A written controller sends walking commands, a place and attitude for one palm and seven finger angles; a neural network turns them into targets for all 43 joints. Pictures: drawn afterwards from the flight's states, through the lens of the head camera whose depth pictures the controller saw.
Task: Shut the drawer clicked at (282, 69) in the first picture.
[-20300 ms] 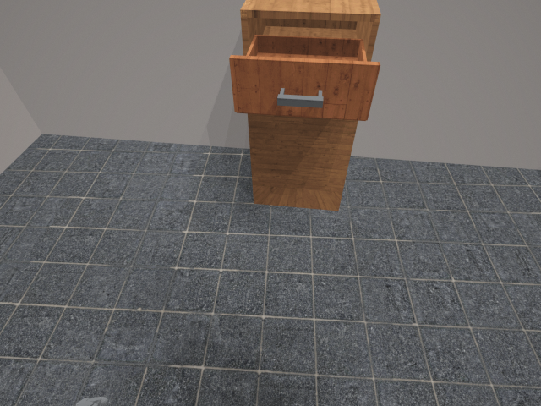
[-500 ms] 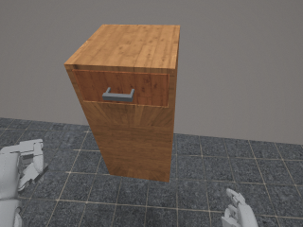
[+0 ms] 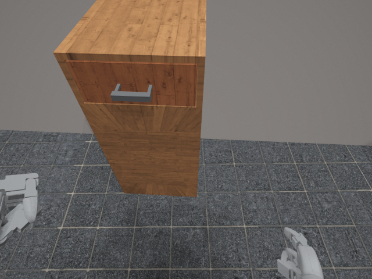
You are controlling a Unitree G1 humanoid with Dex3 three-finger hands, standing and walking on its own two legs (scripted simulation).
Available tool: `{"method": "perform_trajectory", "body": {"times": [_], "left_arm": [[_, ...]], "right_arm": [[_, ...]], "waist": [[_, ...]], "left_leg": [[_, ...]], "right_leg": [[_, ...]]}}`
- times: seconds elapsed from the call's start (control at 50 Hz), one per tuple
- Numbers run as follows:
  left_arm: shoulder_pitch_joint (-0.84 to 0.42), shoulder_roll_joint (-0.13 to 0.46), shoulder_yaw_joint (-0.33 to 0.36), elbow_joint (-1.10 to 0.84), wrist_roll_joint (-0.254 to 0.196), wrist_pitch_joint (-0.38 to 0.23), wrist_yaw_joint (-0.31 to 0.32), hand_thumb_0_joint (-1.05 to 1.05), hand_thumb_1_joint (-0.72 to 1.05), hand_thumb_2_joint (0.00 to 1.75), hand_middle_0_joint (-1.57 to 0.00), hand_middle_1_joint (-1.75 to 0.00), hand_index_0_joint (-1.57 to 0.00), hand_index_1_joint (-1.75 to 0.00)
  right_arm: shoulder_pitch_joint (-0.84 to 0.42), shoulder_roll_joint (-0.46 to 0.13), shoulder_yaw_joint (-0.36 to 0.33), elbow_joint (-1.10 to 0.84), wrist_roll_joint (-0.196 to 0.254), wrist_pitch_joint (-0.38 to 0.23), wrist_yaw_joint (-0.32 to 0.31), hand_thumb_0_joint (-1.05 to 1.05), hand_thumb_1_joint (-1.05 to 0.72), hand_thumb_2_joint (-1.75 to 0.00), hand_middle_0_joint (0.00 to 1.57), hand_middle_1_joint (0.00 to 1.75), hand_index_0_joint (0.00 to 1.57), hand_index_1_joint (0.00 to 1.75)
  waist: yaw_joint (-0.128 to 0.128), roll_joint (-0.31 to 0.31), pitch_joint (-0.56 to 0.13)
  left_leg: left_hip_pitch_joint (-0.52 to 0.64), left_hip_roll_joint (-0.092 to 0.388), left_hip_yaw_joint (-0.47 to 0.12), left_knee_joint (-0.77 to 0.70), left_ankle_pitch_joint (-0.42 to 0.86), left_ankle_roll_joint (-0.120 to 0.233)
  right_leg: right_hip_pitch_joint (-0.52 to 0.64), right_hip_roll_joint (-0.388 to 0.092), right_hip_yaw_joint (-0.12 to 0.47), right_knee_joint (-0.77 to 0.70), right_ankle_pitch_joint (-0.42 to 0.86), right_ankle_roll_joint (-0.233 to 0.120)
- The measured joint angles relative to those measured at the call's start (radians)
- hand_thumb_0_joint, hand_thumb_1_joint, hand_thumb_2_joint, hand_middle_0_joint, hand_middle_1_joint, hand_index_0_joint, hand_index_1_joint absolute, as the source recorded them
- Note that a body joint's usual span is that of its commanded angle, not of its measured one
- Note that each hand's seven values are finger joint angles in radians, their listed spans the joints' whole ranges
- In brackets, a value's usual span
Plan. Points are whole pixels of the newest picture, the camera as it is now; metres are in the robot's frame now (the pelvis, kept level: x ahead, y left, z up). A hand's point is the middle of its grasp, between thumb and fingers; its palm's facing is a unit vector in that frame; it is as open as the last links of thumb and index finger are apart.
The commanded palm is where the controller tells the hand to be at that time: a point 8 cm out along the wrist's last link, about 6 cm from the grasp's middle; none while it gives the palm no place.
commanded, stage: step back with the hand held close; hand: left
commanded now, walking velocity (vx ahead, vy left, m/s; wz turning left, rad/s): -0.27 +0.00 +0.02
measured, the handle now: (132, 92) +0.62 +0.21 +0.03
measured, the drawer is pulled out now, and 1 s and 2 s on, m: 0.00 0.00 0.00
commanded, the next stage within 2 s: stop stepping back and stand still in 0.84 s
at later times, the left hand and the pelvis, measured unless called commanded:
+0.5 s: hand out of the picture +0.09 +0.25 +0.17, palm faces +0.42 -0.77 -0.49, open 3.2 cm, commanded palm +0.04 +0.29 +0.18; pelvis -0.08 +0.00 -0.01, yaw +4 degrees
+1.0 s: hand out of the picture +0.01 +0.26 +0.17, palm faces +0.42 -0.80 -0.43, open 3.2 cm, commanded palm -0.06 +0.30 +0.18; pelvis -0.17 +0.01 -0.01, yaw +3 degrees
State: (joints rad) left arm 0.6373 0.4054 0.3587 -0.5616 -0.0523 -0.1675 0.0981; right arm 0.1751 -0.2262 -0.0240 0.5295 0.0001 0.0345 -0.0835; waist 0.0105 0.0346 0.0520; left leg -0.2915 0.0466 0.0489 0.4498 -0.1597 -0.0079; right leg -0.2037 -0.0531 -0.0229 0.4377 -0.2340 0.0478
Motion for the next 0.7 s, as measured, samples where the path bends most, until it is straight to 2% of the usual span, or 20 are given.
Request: {"method": "perform_trajectory", "body": {"times": [0.26,0.34,0.4,0.5,0.56,0.62,0.7], "left_arm": [[0.002,-0.011,0.009,-0.02,0.014,-0.083,0.034,0.01,0.89,0.89,-1.4,-1.6,-1.41,-1.59],[-0.016,-0.005,0.017,-0.016,0.024,-0.094,0.036,0.01,0.89,0.89,-1.4,-1.6,-1.41,-1.59],[-0.021,0.007,0.034,-0.02,0.029,-0.103,0.034,0.01,0.89,0.89,-1.4,-1.6,-1.41,-1.59],[-0.007,-0.014,0.036,-0.049,0.028,-0.12,0.038,0.01,0.89,0.89,-1.4,-1.6,-1.41,-1.59],[-0.021,-0.03,0.017,-0.066,0.026,-0.122,0.046,0.01,0.89,0.89,-1.4,-1.6,-1.41,-1.59],[-0.061,-0.026,0.013,-0.055,0.026,-0.127,0.049,0.01,0.89,0.89,-1.4,-1.6,-1.41,-1.59],[-0.1,0.013,0.046,-0.028,0.034,-0.128,0.039,0.01,0.89,0.89,-1.4,-1.6,-1.41,-1.59]], "right_arm": [[0.025,0.015,0.013,0.022,0.001,-0.069,-0.004,0.01,-0.9,-0.9,0.2,0.3,0.21,0.3],[0.036,0.02,0.015,0.027,0.0,-0.091,-0.007,0.01,-0.9,-0.9,0.2,0.3,0.21,0.3],[0.041,0.026,0.015,0.027,0.0,-0.106,-0.005,0.01,-0.9,-0.9,0.2,0.3,0.21,0.3],[0.023,0.015,0.007,0.057,-0.007,-0.12,0.006,0.01,-0.9,-0.89,0.2,0.3,0.21,0.3],[0.007,0.005,-0.002,0.079,-0.011,-0.115,0.005,0.01,-0.9,-0.89,0.2,0.3,0.21,0.3],[-0.002,0.004,-0.005,0.081,-0.009,-0.115,-0.006,0.01,-0.9,-0.89,0.2,0.3,0.21,0.3],[0.005,0.039,-0.007,0.063,-0.015,-0.135,-0.002,0.01,-0.9,-0.9,0.2,0.3,0.21,0.3]], "waist": [[-0.006,0.006,0.005],[-0.017,0.004,0.009],[-0.023,-0.006,0.015],[0.005,-0.005,0.011],[0.014,-0.009,0.008],[0.005,-0.005,0.007],[-0.032,0.009,0.0]], "left_leg": [[-0.091,0.007,-0.032,0.057,0.039,0.01],[-0.113,-0.001,-0.055,0.063,0.052,0.015],[-0.134,-0.011,-0.07,0.08,0.05,0.018],[-0.182,-0.015,-0.086,0.16,-0.081,0.01],[-0.184,-0.028,-0.094,0.164,-0.065,0.006],[-0.189,-0.024,-0.095,0.15,0.004,0.015],[-0.207,0.007,-0.105,0.089,0.096,0.035]], "right_leg": [[-0.067,0.012,-0.022,0.031,0.041,-0.001],[-0.089,0.038,0.005,0.064,0.012,-0.006],[-0.105,0.053,0.028,0.087,0.039,-0.013],[-0.132,0.06,0.031,0.106,0.041,-0.016],[-0.143,0.06,0.045,0.119,0.049,-0.008],[-0.16,0.067,0.048,0.146,0.001,-0.005],[-0.188,0.136,0.049,0.354,-0.153,-0.025]]}}
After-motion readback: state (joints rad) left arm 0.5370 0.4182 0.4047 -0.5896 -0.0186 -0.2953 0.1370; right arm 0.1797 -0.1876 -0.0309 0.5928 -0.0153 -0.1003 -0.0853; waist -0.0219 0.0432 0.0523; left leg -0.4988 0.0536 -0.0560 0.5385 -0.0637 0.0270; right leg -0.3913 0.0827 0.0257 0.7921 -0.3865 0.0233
